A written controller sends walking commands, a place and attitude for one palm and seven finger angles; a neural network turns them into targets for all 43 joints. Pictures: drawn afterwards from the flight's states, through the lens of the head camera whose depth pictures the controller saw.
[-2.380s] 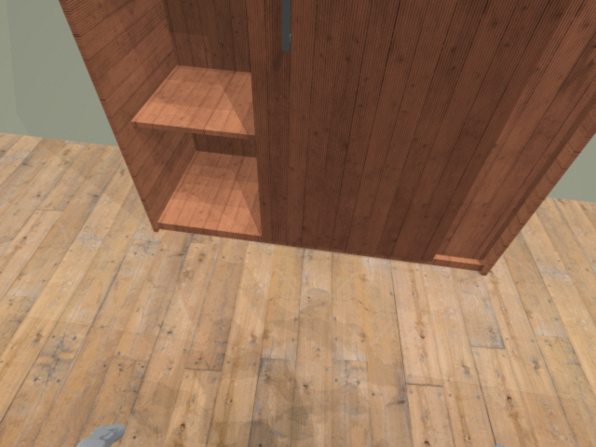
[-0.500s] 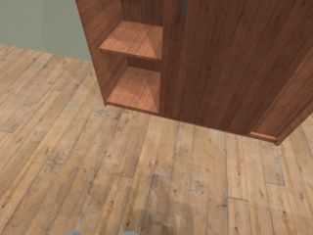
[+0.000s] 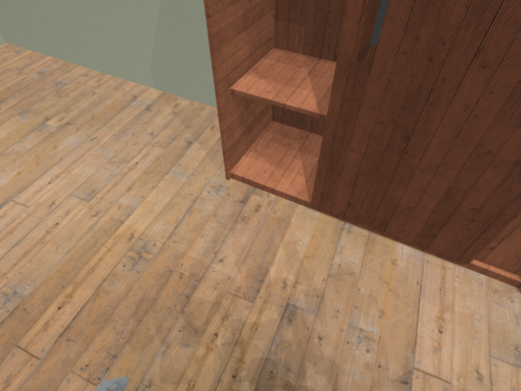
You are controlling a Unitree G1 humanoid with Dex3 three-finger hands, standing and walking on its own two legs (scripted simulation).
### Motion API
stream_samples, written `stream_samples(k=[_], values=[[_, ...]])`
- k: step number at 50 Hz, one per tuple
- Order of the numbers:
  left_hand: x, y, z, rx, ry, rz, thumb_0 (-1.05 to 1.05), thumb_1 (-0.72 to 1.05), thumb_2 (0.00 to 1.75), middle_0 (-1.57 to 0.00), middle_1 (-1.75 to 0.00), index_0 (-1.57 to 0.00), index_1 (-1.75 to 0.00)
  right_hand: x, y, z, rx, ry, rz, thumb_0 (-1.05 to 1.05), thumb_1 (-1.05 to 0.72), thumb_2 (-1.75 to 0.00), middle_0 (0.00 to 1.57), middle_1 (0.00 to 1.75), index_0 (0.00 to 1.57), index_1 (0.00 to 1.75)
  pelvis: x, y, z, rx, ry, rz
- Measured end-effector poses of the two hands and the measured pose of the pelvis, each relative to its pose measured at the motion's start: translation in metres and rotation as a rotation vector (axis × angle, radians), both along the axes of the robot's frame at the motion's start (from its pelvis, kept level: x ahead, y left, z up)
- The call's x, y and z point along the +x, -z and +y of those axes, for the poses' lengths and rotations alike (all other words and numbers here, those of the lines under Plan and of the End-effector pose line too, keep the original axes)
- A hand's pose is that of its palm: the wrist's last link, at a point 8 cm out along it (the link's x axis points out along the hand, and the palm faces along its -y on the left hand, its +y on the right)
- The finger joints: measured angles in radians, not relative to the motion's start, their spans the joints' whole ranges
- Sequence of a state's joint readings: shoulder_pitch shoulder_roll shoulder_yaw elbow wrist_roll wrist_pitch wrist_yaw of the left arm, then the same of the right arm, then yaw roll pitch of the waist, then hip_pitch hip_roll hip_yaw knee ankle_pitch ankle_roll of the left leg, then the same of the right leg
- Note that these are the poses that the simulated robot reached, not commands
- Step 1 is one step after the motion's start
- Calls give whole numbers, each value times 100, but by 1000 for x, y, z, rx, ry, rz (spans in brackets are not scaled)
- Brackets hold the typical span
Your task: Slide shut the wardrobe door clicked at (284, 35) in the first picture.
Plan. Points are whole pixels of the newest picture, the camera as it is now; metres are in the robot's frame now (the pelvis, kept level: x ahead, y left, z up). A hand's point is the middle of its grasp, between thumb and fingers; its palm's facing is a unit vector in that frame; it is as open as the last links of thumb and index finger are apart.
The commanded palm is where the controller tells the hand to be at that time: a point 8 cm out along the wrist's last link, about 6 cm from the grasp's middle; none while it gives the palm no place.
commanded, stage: walk to a spot facing it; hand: right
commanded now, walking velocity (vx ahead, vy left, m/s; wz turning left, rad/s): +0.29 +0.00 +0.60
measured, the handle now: (384, 7) +0.95 -0.33 +0.18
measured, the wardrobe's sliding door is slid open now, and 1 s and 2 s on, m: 0.47 0.47 0.47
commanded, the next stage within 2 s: turn to face it in 1.44 s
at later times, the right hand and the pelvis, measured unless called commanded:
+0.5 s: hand (350, 333) +0.26 -0.18 -0.19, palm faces -0.33 +0.94 -0.10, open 7.4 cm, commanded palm none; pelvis +0.12 -0.03 -0.01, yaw +18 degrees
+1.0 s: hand (311, 241) +0.47 -0.12 -0.17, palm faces -0.48 +0.85 -0.24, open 7.4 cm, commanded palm none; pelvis +0.33 +0.03 -0.01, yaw +35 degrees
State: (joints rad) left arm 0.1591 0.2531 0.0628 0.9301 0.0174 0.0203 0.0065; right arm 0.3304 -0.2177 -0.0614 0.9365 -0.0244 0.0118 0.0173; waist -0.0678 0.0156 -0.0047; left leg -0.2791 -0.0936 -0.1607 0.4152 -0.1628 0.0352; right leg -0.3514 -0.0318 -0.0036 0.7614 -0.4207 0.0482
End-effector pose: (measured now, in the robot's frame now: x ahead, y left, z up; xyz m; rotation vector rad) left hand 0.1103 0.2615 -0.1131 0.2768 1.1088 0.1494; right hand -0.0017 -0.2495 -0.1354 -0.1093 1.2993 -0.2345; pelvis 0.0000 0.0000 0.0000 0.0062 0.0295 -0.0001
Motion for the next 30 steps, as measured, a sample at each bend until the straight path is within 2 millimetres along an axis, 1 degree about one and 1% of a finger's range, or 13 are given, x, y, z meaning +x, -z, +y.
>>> stream_samples(k=[3,5,7,11,13,15,17,19,21,23,27,30], values=[[1,-5,-17,17,-28,-57,1,90,90,-20,-30,-20,-30,12,11,-22,11,-27,-1,0,-90,-90,20,30,20,30,6,6,-18,15,-38,-3],[-7,-8,-27,24,-63,-81,1,90,90,-20,-30,-20,-30,26,16,-35,19,-56,6,0,-90,-90,20,30,20,30,10,7,-28,16,-68,-18],[-22,-13,-37,24,-104,-74,0,90,90,-20,-30,-20,-30,47,14,-45,26,-100,1,1,-90,-90,20,30,20,30,18,2,-36,31,-96,-30],[-60,-15,-54,22,-189,16,0,90,90,-20,-30,-20,-30,100,7,-58,34,-173,-58,1,-91,-90,20,30,20,30,37,-6,-45,55,-139,-40],[-80,-12,-63,17,-240,72,0,90,90,-20,-30,-20,-30,127,6,-60,34,-205,-80,1,-91,-90,20,30,20,30,46,-7,-47,58,-167,-44],[-99,-8,-73,6,-294,130,0,90,90,-20,-30,-20,-30,151,7,-57,37,-237,-85,1,-91,-90,20,30,20,30,57,-6,-49,57,-196,-45],[-117,-4,-84,-10,-350,191,0,90,90,-20,-30,-20,-30,174,10,-49,45,-273,-79,1,-91,-90,20,30,20,30,68,-4,-49,55,-224,-44],[-133,0,-97,-32,-405,254,0,90,90,-20,-30,-20,-30,197,13,-38,57,-312,-68,0,-91,-90,19,30,19,30,81,-1,-48,52,-251,-41],[-147,3,-109,-58,-456,318,0,90,90,-20,-30,-20,-30,221,17,-22,74,-355,-56,0,-91,-90,19,30,19,30,93,2,-45,50,-277,-37],[-157,5,-122,-86,-504,381,1,90,90,-20,-30,-20,-30,247,21,-2,95,-404,-47,1,-91,-90,19,30,19,30,107,5,-40,49,-299,-33],[-167,7,-140,-144,-599,498,1,90,90,-20,-30,-20,-30,307,29,48,134,-510,-60,1,-91,-90,19,30,19,30,137,14,-26,48,-347,-19],[-162,12,-142,-182,-666,563,1,90,90,-20,-30,-20,-30,355,37,87,151,-581,-104,1,-91,-90,20,30,20,30,163,24,-8,44,-391,-15]])
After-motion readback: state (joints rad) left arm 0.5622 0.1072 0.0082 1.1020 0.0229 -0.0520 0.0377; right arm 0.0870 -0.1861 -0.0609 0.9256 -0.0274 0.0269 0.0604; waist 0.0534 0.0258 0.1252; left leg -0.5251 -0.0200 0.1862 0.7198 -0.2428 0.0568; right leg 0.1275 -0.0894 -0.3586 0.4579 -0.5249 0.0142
